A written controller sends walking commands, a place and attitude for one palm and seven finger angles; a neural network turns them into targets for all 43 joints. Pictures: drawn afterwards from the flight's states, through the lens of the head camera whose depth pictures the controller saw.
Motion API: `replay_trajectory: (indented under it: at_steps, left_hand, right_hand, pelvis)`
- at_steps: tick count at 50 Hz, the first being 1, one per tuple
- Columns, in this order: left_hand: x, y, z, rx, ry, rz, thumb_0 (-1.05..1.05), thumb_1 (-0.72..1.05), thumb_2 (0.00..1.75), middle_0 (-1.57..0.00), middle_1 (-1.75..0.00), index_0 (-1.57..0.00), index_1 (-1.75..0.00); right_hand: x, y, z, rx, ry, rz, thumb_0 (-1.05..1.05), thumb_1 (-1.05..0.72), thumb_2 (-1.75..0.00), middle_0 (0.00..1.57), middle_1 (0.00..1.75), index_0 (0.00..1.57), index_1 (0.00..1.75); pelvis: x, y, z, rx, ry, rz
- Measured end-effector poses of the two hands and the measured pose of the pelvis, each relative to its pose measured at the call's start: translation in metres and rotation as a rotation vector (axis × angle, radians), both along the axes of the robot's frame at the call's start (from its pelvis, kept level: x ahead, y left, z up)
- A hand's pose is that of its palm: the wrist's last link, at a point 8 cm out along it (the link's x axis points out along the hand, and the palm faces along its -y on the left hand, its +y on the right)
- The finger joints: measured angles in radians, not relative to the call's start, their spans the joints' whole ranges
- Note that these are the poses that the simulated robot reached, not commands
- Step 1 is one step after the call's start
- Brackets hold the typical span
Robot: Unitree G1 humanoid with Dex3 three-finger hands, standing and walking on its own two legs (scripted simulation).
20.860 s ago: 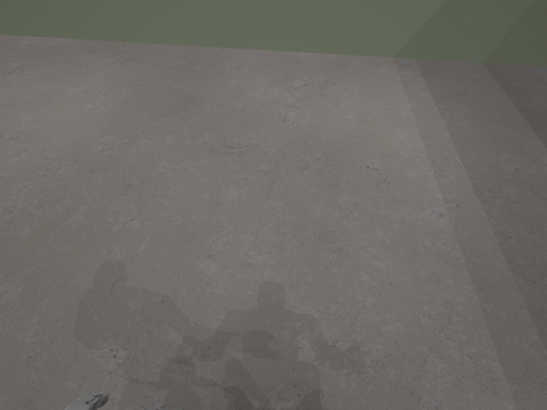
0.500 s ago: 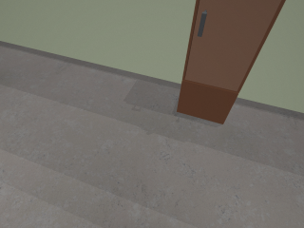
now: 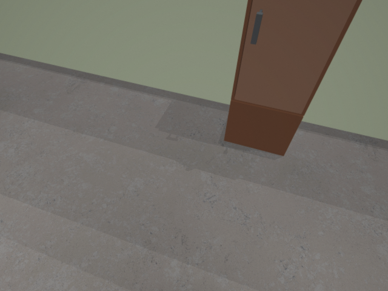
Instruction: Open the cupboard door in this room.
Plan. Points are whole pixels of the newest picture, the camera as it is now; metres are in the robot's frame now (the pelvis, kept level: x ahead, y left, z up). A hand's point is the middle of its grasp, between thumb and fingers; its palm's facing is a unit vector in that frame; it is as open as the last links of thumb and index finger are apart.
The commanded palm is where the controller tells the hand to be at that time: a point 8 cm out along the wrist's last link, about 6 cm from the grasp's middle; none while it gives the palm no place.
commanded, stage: walk to a spot facing it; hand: left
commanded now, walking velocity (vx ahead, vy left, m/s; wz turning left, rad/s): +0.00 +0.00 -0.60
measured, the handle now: (257, 26) +1.12 -0.20 +0.04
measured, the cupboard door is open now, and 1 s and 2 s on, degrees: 0 0 0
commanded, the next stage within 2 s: turn to face it in 1.12 s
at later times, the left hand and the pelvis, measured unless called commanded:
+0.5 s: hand out of the picture +0.04 +0.14 -0.15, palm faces -0.17 -0.96 -0.23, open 7.4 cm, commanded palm none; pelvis +0.03 -0.05 +0.00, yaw -16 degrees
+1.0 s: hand (159, 207) +0.37 +0.13 -0.18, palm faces -0.44 -0.86 -0.24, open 7.4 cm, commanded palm none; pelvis +0.21 -0.04 -0.01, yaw -32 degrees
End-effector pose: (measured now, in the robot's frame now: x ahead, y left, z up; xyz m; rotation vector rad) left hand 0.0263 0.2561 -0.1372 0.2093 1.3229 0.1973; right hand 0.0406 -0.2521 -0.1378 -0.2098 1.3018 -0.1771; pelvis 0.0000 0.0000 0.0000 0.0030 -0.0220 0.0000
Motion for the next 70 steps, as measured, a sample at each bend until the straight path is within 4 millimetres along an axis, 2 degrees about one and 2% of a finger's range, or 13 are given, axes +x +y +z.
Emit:
replay_trajectory:
  at_steps: [8,17,25,32,38,41,43,47,51,57,63,66,70]
  left_hand:
    - [0.014,-0.003,-0.008,0.001,0.032,-0.076,0.01,0.91,0.9,-0.2,-0.3,-0.2,-0.3]
    - [0.033,-0.042,-0.003,0.019,-0.029,-0.132,0.01,0.91,0.9,-0.2,-0.3,-0.2,-0.3]
    - [0.016,-0.072,0.016,-0.024,0.133,-0.171,0.01,0.91,0.9,-0.2,-0.3,-0.2,-0.3]
    - [0.046,-0.074,0.016,-0.031,0.19,-0.191,0.01,0.91,0.9,-0.2,-0.3,-0.21,-0.3]
    - [0.102,-0.061,0.003,-0.028,0.216,-0.219,0.01,0.91,0.9,-0.2,-0.3,-0.21,-0.3]
    - [0.145,-0.05,-0.015,-0.029,0.232,-0.258,0.01,0.9,0.9,-0.2,-0.3,-0.21,-0.3]
    - [0.183,-0.046,-0.024,-0.025,0.221,-0.306,0.01,0.91,0.9,-0.2,-0.3,-0.21,-0.3]
    - [0.283,-0.058,-0.021,-0.023,0.1,-0.427,0.01,0.91,0.9,-0.2,-0.3,-0.2,-0.3]
    - [0.381,-0.093,-0.005,-0.036,-0.07,-0.534,0.01,0.91,0.9,-0.2,-0.3,-0.2,-0.3]
    - [0.482,-0.173,0.016,-0.054,-0.222,-0.705,0.01,0.92,0.9,-0.19,-0.3,-0.19,-0.3]
    - [0.528,-0.269,0.014,-0.074,-0.306,-0.879,0.01,0.91,0.9,-0.19,-0.3,-0.2,-0.3]
    - [0.526,-0.298,0.01,-0.095,-0.314,-0.917,0.0,0.91,0.9,-0.2,-0.3,-0.2,-0.3]
    - [0.507,-0.314,0.008,-0.121,-0.254,-0.914,0.0,0.91,0.9,-0.2,-0.3,-0.2,-0.3]
  right_hand:
    - [-0.004,-0.001,-0.012,0.021,-0.059,-0.079,0.0,-0.91,-0.9,0.2,0.3,0.2,0.3]
    - [-0.022,-0.029,-0.038,0.087,-0.015,-0.153,0.01,-0.91,-0.9,0.2,0.3,0.2,0.3]
    - [0.03,-0.053,-0.005,0.078,-0.138,-0.2,0.01,-0.91,-0.9,0.2,0.3,0.2,0.3]
    - [0.084,-0.061,0.003,0.057,-0.183,-0.221,0.01,-0.91,-0.9,0.19,0.3,0.2,0.3]
    - [0.152,-0.054,0.005,0.042,-0.23,-0.217,0.01,-0.91,-0.9,0.19,0.3,0.2,0.3]
    - [0.184,-0.051,0.002,0.004,-0.298,-0.239,0.01,-0.91,-0.9,0.2,0.3,0.2,0.3]
    - [0.189,-0.049,0.003,-0.016,-0.32,-0.274,0.01,-0.91,-0.9,0.2,0.3,0.2,0.3]
    - [0.163,-0.04,0.007,-0.027,-0.257,-0.376,0.0,-0.91,-0.9,0.2,0.3,0.2,0.3]
    - [0.118,-0.026,0.005,-0.014,-0.117,-0.496,0.0,-0.91,-0.9,0.2,0.3,0.2,0.3]
    - [0.055,-0.011,-0.004,0.027,0.056,-0.68,0.01,-0.91,-0.9,0.2,0.3,0.2,0.3]
    - [0.02,-0.014,-0.028,0.082,0.137,-0.823,0.01,-0.91,-0.9,0.2,0.3,0.2,0.3]
    - [0.021,-0.024,-0.034,0.091,0.157,-0.849,0.01,-0.91,-0.9,0.2,0.3,0.2,0.3]
    - [0.044,-0.04,-0.029,0.092,0.116,-0.833,0.01,-0.92,-0.9,0.19,0.3,0.2,0.3]
  pelvis:
    - [-0.01,-0.003,-0.012,0.024,0.007,-0.099]
    - [0.003,-0.035,-0.023,0.021,0.005,-0.181]
    - [0.034,-0.049,0.002,0.046,0.023,-0.271]
    - [0.078,-0.05,0.003,0.033,0.038,-0.323]
    - [0.131,-0.043,-0.006,0.019,0.044,-0.374]
    - [0.163,-0.037,-0.02,-0.003,0.047,-0.423]
    - [0.177,-0.035,-0.023,0.001,0.03,-0.462]
    - [0.201,-0.036,-0.015,-0.008,0.015,-0.517]
    - [0.219,-0.042,-0.007,-0.008,0.016,-0.564]
    - [0.242,-0.06,-0.007,0.003,0.017,-0.638]
    - [0.257,-0.1,-0.026,0.023,0.017,-0.712]
    - [0.259,-0.109,-0.028,0.012,0.009,-0.723]
    - [0.267,-0.118,-0.018,0.007,0.005,-0.719]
